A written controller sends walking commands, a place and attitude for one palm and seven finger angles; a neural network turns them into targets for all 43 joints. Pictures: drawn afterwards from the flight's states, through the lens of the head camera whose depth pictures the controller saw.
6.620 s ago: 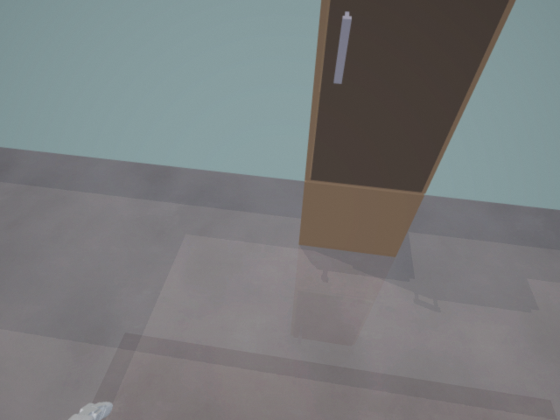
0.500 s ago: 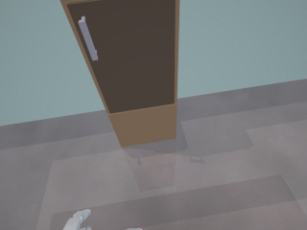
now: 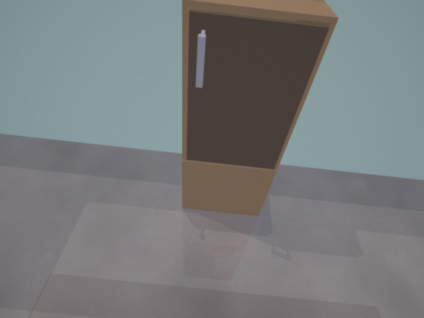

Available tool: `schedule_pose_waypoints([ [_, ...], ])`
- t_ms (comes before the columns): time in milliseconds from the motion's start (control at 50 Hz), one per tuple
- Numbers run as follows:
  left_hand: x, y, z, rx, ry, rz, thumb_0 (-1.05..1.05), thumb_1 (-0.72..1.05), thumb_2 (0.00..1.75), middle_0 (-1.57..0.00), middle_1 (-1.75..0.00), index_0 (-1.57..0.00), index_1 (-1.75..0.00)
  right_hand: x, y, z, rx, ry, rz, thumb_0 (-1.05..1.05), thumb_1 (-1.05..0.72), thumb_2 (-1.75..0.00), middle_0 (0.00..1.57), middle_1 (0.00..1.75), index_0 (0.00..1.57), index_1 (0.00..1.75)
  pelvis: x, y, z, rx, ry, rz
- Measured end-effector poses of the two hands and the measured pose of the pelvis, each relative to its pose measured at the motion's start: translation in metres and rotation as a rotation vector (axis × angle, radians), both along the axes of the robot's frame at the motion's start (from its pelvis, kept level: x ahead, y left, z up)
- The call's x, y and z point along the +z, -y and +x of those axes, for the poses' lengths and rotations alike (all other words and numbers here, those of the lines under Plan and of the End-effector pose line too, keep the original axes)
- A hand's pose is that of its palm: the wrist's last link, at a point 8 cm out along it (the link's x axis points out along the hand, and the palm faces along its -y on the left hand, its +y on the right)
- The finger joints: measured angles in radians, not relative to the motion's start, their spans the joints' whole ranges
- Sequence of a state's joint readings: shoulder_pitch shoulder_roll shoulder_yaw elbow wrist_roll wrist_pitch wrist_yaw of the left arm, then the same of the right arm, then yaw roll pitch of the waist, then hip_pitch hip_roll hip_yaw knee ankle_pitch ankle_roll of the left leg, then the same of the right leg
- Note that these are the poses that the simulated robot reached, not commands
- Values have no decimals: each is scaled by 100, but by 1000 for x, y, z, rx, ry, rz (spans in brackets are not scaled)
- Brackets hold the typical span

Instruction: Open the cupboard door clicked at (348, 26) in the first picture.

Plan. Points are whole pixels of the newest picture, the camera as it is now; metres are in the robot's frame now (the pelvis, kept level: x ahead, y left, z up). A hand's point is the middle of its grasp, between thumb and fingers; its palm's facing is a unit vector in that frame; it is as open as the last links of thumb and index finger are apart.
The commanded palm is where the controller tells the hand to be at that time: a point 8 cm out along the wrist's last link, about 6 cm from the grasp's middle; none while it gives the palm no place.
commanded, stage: take the last steps up to it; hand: left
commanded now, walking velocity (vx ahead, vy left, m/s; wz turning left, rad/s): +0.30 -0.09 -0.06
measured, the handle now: (201, 59) +0.78 +0.12 +0.13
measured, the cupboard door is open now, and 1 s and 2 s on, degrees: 0 0 0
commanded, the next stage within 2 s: come to a stop and stand still in 0.54 s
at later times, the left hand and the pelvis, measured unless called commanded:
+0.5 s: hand (170, 264) +0.28 +0.12 -0.18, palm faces -0.03 -0.98 -0.19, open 7.3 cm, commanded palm none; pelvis +0.17 -0.06 -0.02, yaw -1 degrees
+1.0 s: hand (170, 265) +0.28 +0.12 -0.18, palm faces +0.04 -0.98 -0.22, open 7.3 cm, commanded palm none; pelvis +0.26 -0.06 +0.00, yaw -2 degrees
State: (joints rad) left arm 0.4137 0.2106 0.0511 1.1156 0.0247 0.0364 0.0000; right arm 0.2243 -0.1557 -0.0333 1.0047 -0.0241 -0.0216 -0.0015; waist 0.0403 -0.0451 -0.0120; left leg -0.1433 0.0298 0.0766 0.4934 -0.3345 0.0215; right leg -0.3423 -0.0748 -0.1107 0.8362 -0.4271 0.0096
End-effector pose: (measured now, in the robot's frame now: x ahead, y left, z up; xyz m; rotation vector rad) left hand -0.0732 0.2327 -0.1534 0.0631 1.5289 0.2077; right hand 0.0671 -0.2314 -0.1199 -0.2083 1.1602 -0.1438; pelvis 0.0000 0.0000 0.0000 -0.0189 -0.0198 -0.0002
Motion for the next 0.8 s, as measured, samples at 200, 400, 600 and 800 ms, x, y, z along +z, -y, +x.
schedule_pose_waypoints([
  [200,6,-8,107,-55,115,-11,0,91,90,-20,-30,-20,-30,-2,-8,-51,-118,-220,-2,0,-93,-90,21,30,20,29,7,-4,50,-3,-7,5],
  [400,1,37,294,-213,290,16,0,92,90,-19,-30,-20,-29,-25,-1,-70,-261,-478,89,1,-91,-90,21,30,20,29,-16,35,132,-33,-18,13],
  [600,15,72,353,-144,349,52,-1,94,90,-20,-30,-21,-30,-31,54,87,-179,-283,70,1,-91,-90,20,30,20,29,-5,64,198,-10,-7,-3],
  [800,-4,66,355,-80,212,10,-1,94,90,-20,-30,-20,-30,-17,55,242,-74,-36,9,1,-94,-90,20,30,20,29,-7,54,258,-17,1,-18],
])
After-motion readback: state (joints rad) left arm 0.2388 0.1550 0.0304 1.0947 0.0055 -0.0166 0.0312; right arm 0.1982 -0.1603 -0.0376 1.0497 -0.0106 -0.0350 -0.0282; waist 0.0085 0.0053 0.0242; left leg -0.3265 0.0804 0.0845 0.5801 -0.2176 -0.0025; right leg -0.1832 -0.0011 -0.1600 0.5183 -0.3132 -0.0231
